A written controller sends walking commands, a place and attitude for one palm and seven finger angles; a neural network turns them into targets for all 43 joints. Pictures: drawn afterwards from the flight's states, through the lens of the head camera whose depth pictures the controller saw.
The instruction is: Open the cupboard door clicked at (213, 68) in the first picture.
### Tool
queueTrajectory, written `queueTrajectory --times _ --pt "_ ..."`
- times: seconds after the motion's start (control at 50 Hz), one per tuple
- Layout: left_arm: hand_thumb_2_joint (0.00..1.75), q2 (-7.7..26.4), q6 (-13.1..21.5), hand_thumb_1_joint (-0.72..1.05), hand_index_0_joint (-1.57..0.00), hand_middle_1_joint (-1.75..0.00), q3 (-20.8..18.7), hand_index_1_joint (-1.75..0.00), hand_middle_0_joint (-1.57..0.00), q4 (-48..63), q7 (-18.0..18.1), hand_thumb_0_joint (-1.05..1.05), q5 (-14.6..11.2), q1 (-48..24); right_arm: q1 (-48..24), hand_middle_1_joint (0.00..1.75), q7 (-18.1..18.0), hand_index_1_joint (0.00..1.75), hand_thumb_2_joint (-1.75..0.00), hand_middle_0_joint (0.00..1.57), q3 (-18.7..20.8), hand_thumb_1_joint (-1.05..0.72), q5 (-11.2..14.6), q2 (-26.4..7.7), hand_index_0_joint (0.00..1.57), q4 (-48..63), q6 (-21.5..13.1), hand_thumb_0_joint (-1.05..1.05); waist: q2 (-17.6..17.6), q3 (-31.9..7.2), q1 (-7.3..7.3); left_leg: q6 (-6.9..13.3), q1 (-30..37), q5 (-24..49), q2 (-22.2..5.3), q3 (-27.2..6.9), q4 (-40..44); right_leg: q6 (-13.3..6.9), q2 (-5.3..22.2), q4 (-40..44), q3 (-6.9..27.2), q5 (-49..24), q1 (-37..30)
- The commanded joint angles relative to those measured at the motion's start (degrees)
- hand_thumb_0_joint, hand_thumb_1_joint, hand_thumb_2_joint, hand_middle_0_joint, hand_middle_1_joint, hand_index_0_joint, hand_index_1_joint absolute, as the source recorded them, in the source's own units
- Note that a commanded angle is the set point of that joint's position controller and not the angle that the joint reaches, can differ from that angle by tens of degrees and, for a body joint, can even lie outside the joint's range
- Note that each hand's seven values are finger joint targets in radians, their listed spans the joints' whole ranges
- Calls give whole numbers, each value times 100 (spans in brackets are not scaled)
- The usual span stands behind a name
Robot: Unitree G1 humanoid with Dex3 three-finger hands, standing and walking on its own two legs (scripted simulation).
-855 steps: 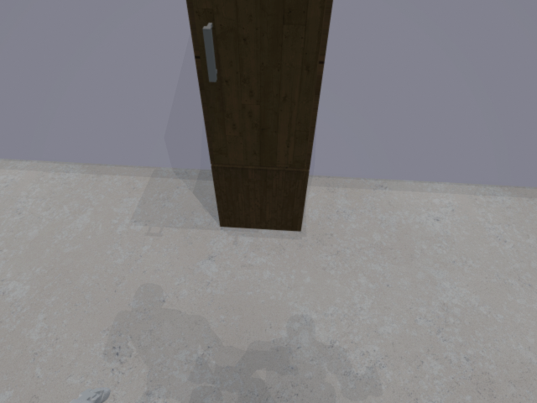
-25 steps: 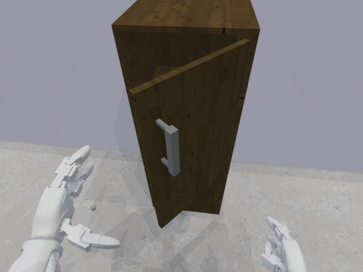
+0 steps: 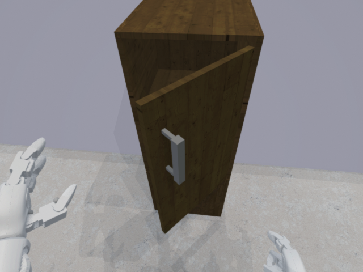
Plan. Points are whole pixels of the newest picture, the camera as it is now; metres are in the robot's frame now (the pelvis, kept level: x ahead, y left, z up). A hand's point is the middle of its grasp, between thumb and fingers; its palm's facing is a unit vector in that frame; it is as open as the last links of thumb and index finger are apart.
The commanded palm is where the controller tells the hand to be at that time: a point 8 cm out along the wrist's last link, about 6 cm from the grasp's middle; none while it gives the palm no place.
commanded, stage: draw the hand back to the body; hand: left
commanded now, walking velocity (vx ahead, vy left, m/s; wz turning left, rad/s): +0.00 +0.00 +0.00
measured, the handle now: (173, 157) +0.35 +0.07 +0.08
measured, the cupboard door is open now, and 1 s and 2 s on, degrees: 49 49 49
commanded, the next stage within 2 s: step back with the hand held close in 0.48 s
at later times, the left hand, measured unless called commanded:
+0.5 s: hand (55, 202) +0.18 +0.24 +0.15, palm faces +0.44 -0.81 -0.39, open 7.5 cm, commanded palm +0.13 +0.28 +0.16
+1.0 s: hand (52, 213) +0.16 +0.23 +0.15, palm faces +0.32 -0.80 -0.50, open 7.4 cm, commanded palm +0.11 +0.28 +0.17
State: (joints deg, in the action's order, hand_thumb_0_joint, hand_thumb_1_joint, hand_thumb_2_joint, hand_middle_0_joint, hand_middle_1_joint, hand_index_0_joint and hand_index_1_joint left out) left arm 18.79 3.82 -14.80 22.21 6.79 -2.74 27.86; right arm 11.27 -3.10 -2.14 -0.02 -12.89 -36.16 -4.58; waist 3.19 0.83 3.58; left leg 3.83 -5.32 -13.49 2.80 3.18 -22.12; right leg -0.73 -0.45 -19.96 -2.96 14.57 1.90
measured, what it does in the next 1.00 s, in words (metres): stands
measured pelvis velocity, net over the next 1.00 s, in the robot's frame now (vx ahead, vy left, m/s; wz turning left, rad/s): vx -0.04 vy -0.02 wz -0.03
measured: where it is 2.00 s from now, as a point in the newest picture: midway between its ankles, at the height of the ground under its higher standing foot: outside the picture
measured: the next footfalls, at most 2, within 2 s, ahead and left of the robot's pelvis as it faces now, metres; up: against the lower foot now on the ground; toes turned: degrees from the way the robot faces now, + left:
right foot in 1.40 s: -0.07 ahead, -0.11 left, +0.00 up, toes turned +5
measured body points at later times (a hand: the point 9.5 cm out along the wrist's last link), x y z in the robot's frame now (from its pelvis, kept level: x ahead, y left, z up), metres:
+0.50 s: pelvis -0.01 -0.02 +0.00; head -0.03 -0.05 +0.45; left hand +0.15 +0.28 +0.17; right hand +0.18 -0.24 -0.09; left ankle -0.01 +0.07 -0.74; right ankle -0.04 -0.11 -0.74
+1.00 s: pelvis -0.04 -0.02 +0.00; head -0.02 -0.02 +0.45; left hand +0.14 +0.27 +0.17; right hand +0.14 -0.27 -0.09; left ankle -0.01 +0.07 -0.74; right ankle -0.04 -0.11 -0.74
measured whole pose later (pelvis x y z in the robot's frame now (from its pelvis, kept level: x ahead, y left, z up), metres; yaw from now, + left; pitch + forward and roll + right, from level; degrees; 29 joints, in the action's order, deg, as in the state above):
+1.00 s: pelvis -0.04 -0.02 +0.00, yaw -1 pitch +0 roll -1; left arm 24.5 7.0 -21.5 28.7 7.0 -3.8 33.3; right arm 9.0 -4.5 1.2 1.8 -14.0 -31.9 1.5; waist 1.9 2.0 0.5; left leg 2.8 -15.6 -11.6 0.3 4.0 -26.8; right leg -2.0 -2.6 -24.2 -2.4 12.1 12.4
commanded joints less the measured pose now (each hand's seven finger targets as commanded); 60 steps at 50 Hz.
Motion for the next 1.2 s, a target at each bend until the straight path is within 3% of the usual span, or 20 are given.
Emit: queueTrajectory --times 0.0,0.08,0.16,0.24,0.34,0.38,0.48,0.54,0.56,0.58,0.6,0.62,0.66,0.74,0.78,0.86,0.9,1.02,1.14,1.18 --pt "84 1084 407 76 -19 -30 -882 -30 -19 1218 107 0 -23 -521 -740 30 -62 30 -90 20 276 -90 -2 -645 20 901 -312 0 158 -428 15 -475 334 1978 -550 -608 285 -137 3 211 172 -1214 216" --pt "90 1308 429 90 -20 -30 -1224 -30 -20 1027 118 0 -77 -591 -762 30 -81 30 -90 20 313 -90 12 -672 20 848 -289 0 73 -406 47 -399 307 1858 -511 -535 273 -144 8 295 206 -1303 174" --pt "90 903 406 90 -20 -30 -806 -30 -20 890 56 0 -79 -595 -768 30 -42 30 -90 20 327 -90 23 -682 20 839 -255 0 92 -256 -29 -350 342 1725 -505 -494 296 -108 21 347 215 -1232 306" --pt "90 1057 440 90 -20 -30 -885 -30 -20 930 73 0 -73 -728 -811 30 -59 30 -90 20 348 -90 5 -707 20 846 -259 0 -139 -343 -3 -271 332 1454 -460 -477 303 -101 24 421 257 -1139 251" --pt "90 1234 502 90 -20 -30 -1049 -30 -20 1193 99 0 -76 -721 -850 30 -98 30 -90 20 327 -90 2 -636 20 835 -312 0 212 -550 38 -262 440 1577 -411 -417 214 -105 63 433 323 -1352 160" --pt "90 1271 483 90 -20 -30 -1091 -30 -20 1180 103 0 -75 -690 -864 30 -95 30 -90 20 319 -90 1 -642 20 816 -328 0 271 -467 48 -272 395 1596 -403 -408 199 -115 59 470 342 -1388 157" --pt "90 1132 477 90 -20 -30 -997 -30 -20 919 71 0 -96 -639 -881 30 -98 30 -90 20 329 -90 6 -631 20 785 -323 0 -10 -139 13 -242 346 1437 -405 -374 227 -89 50 567 328 -1268 341" --pt "90 1058 490 90 -20 -30 -950 -30 -20 791 40 0 -122 -600 -875 30 -93 30 -90 20 344 -90 14 -626 20 777 -296 0 -81 -158 8 -211 381 1285 -412 -349 247 -64 60 599 353 -1127 380" --pt "90 1087 512 90 -20 -30 -960 -30 -20 799 37 0 -122 -610 -881 30 -96 30 -90 20 355 -90 15 -628 20 779 -295 0 -183 -172 9 -200 384 1251 -409 -336 242 -54 61 613 364 -1106 384" --pt "90 1293 576 90 -20 -30 -1033 -30 -20 1432 58 0 -133 -1113 -952 30 -100 30 -90 20 339 -90 30 -648 20 862 -338 0 118 -409 32 -198 454 1269 -384 -362 199 -59 95 610 424 -1153 281" --pt "90 1945 746 90 -20 -30 -1725 -30 -20 1565 95 0 -133 -1145 -872 30 -116 30 -90 20 350 -90 112 -761 20 1034 -242 0 -14 181 -195 -88 46 872 -482 -533 -34 -15 368 867 933 -1241 1106" --pt "90 1464 743 90 -20 -30 -1390 -30 -20 1092 31 0 -110 -543 -828 30 -111 30 -90 20 360 -90 60 -677 20 922 -151 0 -285 59 -208 -70 21 764 -468 -564 -164 -12 491 845 929 -1194 1125" --pt "90 1271 695 90 -20 -30 -1192 -30 -20 1040 5 0 -72 -229 -804 30 -75 30 -90 20 390 -90 53 -695 20 990 -37 0 -517 -57 -217 -78 24 866 -478 -484 -281 74 556 803 887 -1382 1194" --pt "90 1320 712 90 -20 -30 -1267 -30 -20 1196 44 0 -82 162 -729 30 -100 30 -90 20 468 -90 89 -731 20 1106 101 0 -183 -779 -241 -111 48 1635 -600 -386 -383 134 611 266 728 -2492 831" --pt "90 1438 703 90 -20 -30 -1387 -30 -20 1336 74 0 -99 272 -754 30 -126 30 -90 20 493 -90 109 -727 20 1166 181 0 -275 -1026 -243 -119 37 2074 -639 -368 -444 171 618 33 638 -3057 642" --pt "90 1620 695 90 -20 -30 -1561 -30 -20 1701 136 0 -108 391 -719 30 -164 30 -90 20 528 -90 149 -700 20 1328 277 0 -409 -1231 -255 -144 -104 2361 -714 -405 -532 120 588 -267 657 -3255 600" --pt "90 1666 687 90 -20 -30 -1613 -30 -20 1794 169 0 -121 497 -753 30 -193 30 -90 20 525 -90 159 -674 20 1372 298 0 -255 -1211 -247 -141 -209 2370 -753 -456 -524 97 591 -360 696 -3130 650" --pt "90 1615 710 90 -20 -30 -1630 -30 -20 1805 229 0 -100 665 -698 30 -212 30 -90 20 545 -90 145 -724 20 1418 298 0 -99 -878 -265 -106 -834 1448 -892 -737 -238 28 444 -376 754 -1720 889" --pt "90 1533 880 90 -20 -30 -1603 -30 -20 1783 265 0 39 464 -613 30 -199 30 -90 20 514 -90 82 -831 20 1470 158 0 245 -286 -309 90 -2344 -1400 -1117 -1184 475 3 248 -558 810 268 702" --pt "90 1541 951 90 -20 -30 -1647 -30 -20 1861 268 0 117 280 -629 30 -214 30 -90 20 529 -90 57 -883 20 1495 85 0 387 -224 -296 183 -2939 -2082 -1261 -1378 779 52 117 -877 706 435 332"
